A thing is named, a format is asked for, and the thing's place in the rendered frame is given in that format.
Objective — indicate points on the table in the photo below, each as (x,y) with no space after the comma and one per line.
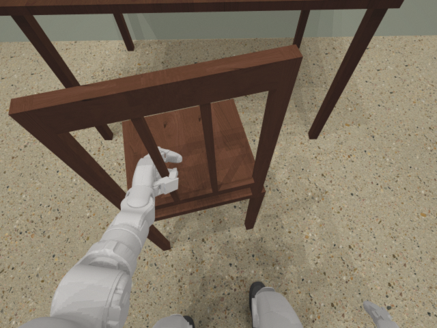
(22,12)

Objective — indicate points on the chair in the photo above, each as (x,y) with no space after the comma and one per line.
(217,165)

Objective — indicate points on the robot left hand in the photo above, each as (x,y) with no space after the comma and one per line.
(147,174)

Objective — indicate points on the robot right thigh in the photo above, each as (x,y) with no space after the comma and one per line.
(272,310)

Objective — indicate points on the left robot upper arm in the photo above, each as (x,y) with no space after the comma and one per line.
(90,297)

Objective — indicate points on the robot left forearm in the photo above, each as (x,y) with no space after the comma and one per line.
(124,239)

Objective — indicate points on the right robot foot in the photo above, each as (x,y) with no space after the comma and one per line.
(255,287)

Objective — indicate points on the robot right hand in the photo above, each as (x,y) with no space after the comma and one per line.
(380,316)

